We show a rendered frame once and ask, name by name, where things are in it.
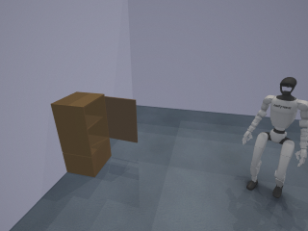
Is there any left robot upper arm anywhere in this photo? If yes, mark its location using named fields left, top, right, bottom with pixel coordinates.
left=296, top=99, right=308, bottom=128

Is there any humanoid robot torso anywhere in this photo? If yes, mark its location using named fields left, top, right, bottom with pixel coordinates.
left=269, top=94, right=298, bottom=144

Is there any right robot hand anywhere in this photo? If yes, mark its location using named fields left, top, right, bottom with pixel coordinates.
left=242, top=130, right=253, bottom=145

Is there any right robot shin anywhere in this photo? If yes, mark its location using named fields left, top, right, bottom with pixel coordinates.
left=250, top=163, right=260, bottom=183

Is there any cupboard door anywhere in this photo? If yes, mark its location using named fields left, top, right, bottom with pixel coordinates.
left=104, top=96, right=138, bottom=143

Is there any left robot hand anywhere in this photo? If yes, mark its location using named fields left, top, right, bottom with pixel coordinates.
left=295, top=148, right=307, bottom=167

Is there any right robot upper arm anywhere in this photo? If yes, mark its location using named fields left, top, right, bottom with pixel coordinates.
left=258, top=95, right=275, bottom=117

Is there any right robot forearm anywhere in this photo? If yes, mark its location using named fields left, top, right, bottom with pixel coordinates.
left=247, top=110, right=262, bottom=132

